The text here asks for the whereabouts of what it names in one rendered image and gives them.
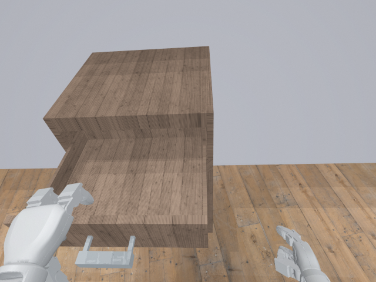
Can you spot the right robot forearm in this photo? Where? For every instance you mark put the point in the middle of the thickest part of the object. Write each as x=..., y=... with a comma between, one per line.
x=313, y=275

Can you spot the drawer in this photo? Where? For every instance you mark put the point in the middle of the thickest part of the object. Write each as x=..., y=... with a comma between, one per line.
x=147, y=183

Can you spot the left robot forearm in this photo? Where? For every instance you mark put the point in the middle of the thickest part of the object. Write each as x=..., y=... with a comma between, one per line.
x=22, y=272

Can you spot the handle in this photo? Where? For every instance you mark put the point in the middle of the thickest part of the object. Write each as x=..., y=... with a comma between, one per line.
x=105, y=259

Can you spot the right robot hand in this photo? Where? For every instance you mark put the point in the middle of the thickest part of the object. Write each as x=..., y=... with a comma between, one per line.
x=292, y=263

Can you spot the left robot hand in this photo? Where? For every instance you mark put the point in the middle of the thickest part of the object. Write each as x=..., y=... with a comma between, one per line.
x=38, y=230

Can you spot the cabinet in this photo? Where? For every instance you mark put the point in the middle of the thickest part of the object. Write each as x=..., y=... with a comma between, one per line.
x=140, y=89

